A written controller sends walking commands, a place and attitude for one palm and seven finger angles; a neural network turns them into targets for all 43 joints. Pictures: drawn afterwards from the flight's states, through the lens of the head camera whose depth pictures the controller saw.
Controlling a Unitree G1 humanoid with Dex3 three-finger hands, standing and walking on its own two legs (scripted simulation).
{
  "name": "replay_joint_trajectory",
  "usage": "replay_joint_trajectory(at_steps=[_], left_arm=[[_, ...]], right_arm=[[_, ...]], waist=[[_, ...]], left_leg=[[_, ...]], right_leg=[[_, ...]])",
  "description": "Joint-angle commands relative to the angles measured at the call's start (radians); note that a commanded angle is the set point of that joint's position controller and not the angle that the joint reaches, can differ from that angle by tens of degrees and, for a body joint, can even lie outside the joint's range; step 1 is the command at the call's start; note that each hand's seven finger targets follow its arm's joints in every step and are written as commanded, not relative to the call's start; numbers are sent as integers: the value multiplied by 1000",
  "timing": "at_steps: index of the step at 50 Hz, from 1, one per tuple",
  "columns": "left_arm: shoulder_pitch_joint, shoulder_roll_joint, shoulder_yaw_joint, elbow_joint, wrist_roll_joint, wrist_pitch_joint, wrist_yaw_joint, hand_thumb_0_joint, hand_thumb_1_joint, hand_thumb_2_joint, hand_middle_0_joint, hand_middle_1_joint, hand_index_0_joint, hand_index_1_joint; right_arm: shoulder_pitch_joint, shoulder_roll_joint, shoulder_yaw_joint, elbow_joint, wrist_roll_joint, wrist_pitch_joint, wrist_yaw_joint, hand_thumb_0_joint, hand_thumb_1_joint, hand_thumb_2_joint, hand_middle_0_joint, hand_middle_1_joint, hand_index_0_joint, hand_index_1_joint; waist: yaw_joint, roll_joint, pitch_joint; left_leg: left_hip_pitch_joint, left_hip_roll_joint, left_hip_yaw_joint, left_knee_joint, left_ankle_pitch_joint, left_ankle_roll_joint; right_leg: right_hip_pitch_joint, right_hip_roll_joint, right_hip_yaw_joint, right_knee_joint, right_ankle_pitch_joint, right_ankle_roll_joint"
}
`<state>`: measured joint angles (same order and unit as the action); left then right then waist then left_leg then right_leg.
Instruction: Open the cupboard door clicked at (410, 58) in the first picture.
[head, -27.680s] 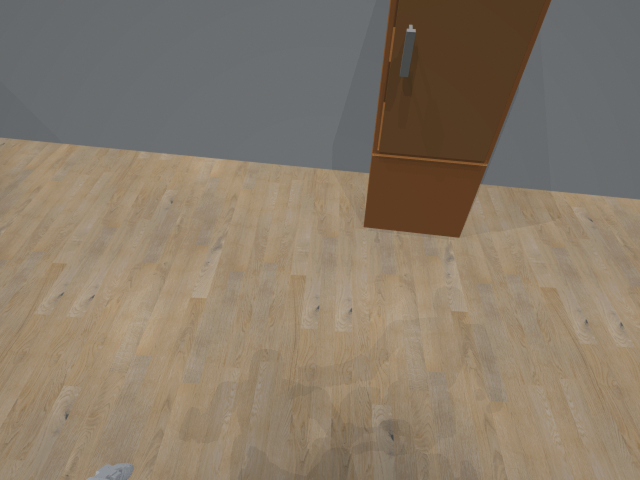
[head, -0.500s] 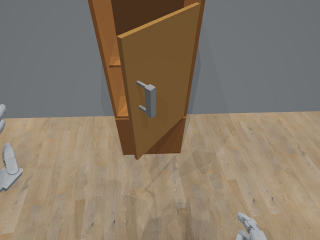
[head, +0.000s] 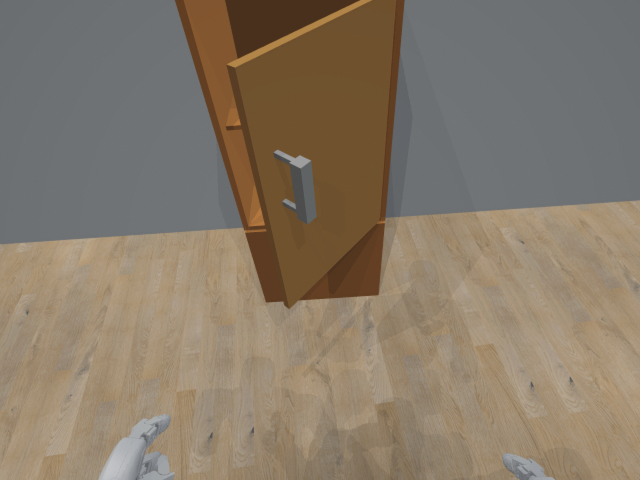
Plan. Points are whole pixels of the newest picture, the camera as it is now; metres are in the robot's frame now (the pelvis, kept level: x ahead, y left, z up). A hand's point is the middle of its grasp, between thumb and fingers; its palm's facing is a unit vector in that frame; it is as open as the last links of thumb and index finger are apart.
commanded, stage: let the arm hang, fingers relaxed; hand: left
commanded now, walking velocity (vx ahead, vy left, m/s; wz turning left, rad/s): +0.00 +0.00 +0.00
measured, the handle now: (294, 186) +0.57 +0.07 +0.04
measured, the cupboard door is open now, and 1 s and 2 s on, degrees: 47 47 47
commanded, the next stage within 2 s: look to check the result in 0.88 s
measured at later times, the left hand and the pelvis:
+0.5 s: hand out of the picture +0.02 +0.25 -0.14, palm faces +0.05 -0.94 -0.34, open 7.3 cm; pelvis -0.01 +0.00 +0.01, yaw +2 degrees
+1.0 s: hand out of the picture +0.10 +0.24 -0.14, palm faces +0.03 -0.95 -0.32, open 7.4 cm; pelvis +0.03 +0.00 +0.02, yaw +2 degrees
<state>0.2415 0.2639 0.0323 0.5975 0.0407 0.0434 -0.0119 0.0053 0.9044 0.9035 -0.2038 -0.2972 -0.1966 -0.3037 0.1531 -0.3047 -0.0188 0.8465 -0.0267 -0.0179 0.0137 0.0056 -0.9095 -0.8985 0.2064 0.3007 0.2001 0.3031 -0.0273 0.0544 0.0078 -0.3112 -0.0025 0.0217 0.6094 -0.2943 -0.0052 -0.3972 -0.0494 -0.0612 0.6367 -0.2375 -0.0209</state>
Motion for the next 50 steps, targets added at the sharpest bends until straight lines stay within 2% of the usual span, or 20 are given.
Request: replay_joint_trajectory(at_steps=[1,3,5,7,8,10,11,13,16,18,25,26,29,31,36,40,41,43,47,50], left_arm=[[-92,210,40,48,-10,-48,20,0,900,900,-200,-300,-200,-300],[-81,183,25,134,-16,-44,20,0,900,900,-200,-300,-200,-300],[-49,176,24,214,-19,-44,21,0,900,900,-200,-300,-200,-300],[-26,169,27,277,-19,-47,22,0,900,900,-200,-300,-200,-300],[-22,156,36,303,-19,-48,23,0,900,900,-200,-300,-200,-300],[-26,166,35,344,-22,-51,23,0,900,900,-200,-300,-200,-300],[-36,167,38,359,-22,-53,24,0,900,900,-200,-300,-200,-300],[-51,165,38,391,-23,-53,23,0,900,900,-200,-300,-200,-300],[-62,171,42,425,-23,-51,25,0,900,900,-200,-300,-200,-300],[-68,177,44,442,-22,-48,24,0,900,900,-200,-300,-200,-300],[-91,190,48,467,-23,-52,22,0,900,900,-200,-300,-200,-300],[-93,193,48,469,-22,-52,22,0,900,900,-200,-300,-200,-300],[-114,203,46,471,-21,-56,21,0,900,900,-200,-300,-200,-300],[-121,207,46,471,-21,-59,21,0,900,900,-200,-300,-200,-300],[-147,218,41,467,-21,-66,21,0,900,900,-200,-300,-200,-300],[-162,219,35,471,-23,-72,21,0,900,900,-200,-300,-200,-300],[-163,222,35,470,-23,-75,22,0,900,900,-200,-300,-200,-300],[-170,222,32,474,-25,-77,22,0,900,900,-200,-300,-200,-300],[-178,228,28,477,-27,-84,26,0,900,900,-200,-300,-200,-300],[-177,231,26,479,-30,-86,28,0,900,900,-200,-300,-200,-300]], right_arm=[[47,-111,-26,-17,-4,10,-10,0,-900,-900,200,300,200,300],[40,-96,-15,21,-7,15,-11,0,-900,-900,200,300,200,300],[36,-96,-13,48,-8,17,-14,0,-900,-900,200,300,200,300],[66,-87,-17,78,-5,23,-18,0,-900,-900,200,300,200,300],[85,-84,-22,92,-7,25,-21,0,-900,-900,200,300,200,300],[124,-79,-25,126,-5,26,-24,0,-900,-900,200,300,200,300],[138,-84,-28,132,-3,27,-26,0,-900,-900,200,300,200,300],[166,-76,-30,164,-3,26,-28,0,-900,-900,200,300,200,300],[182,-86,-35,189,-3,27,-30,0,-900,-900,200,300,200,300],[190,-87,-36,202,-7,26,-30,0,-900,-900,200,300,200,300],[142,-112,-40,216,-8,14,-30,0,-900,-900,200,300,200,300],[125,-118,-41,214,-5,14,-29,0,-900,-900,200,300,200,300],[99,-118,-40,217,-5,11,-26,0,-900,-900,200,300,200,300],[80,-124,-39,217,-3,10,-24,0,-900,-900,200,300,200,300],[41,-141,-35,214,-2,5,-21,0,-900,-900,200,300,200,300],[7,-152,-30,216,0,-1,-22,0,-900,-900,200,300,200,300],[4,-152,-30,214,3,-1,-22,0,-900,-900,200,300,200,300],[-7,-158,-25,220,2,-4,-23,0,-900,-900,200,300,200,300],[-25,-166,-23,220,5,-4,-26,0,-900,-900,200,300,200,300],[-40,-175,-21,222,6,-4,-29,0,-900,-900,200,300,200,300]], waist=[[-6,-138,-40],[8,23,-5],[28,90,6],[31,44,-9],[30,67,-11],[23,48,-28],[20,-3,-13],[15,-48,-1],[16,-29,46],[17,-63,69],[31,-62,40],[37,-43,51],[36,-68,58],[37,-49,63],[35,-25,50],[31,-30,12],[31,-54,5],[29,-33,-15],[22,-54,-50],[23,-38,-79]], left_leg=[[80,34,-48,-64,58,44],[22,63,-95,-162,14,49],[-53,74,-118,-230,-83,49],[-53,64,-109,-227,-131,45],[-47,59,-103,-220,-149,47],[-19,55,-95,-206,-129,48],[-6,61,-96,-201,-106,48],[6,61,-98,-201,-85,50],[5,71,-106,-221,-105,53],[-23,75,-119,-249,-141,57],[-33,91,-142,-302,-109,56],[-33,90,-140,-308,-121,54],[-32,88,-141,-318,-90,52],[-7,83,-132,-313,-72,48],[17,93,-140,-337,-33,45],[68,99,-133,-332,85,40],[81,99,-126,-325,108,40],[108,104,-123,-323,168,36],[153,110,-114,-316,259,31],[186,114,-108,-314,317,26]], right_leg=[[39,-129,172,-284,-131,-72],[71,-85,153,-269,-194,-48],[142,-63,140,-260,-197,-38],[170,-68,143,-296,-227,-41],[162,-73,146,-312,-249,-47],[160,-83,155,-333,-259,-55],[147,-84,146,-345,-255,-56],[137,-91,141,-358,-255,-60],[101,-85,126,-363,-288,-58],[103,-78,120,-357,-298,-54],[187,-65,107,-315,-206,-46],[182,-65,104,-314,-213,-44],[197,-71,109,-322,-186,-43],[182,-74,112,-332,-190,-42],[204,-75,112,-328,-134,-34],[238,-82,107,-328,-35,-29],[241,-82,103,-331,-23,-28],[258,-88,102,-328,41,-27],[296,-94,88,-318,189,-26],[323,-97,85,-310,273,-25]])
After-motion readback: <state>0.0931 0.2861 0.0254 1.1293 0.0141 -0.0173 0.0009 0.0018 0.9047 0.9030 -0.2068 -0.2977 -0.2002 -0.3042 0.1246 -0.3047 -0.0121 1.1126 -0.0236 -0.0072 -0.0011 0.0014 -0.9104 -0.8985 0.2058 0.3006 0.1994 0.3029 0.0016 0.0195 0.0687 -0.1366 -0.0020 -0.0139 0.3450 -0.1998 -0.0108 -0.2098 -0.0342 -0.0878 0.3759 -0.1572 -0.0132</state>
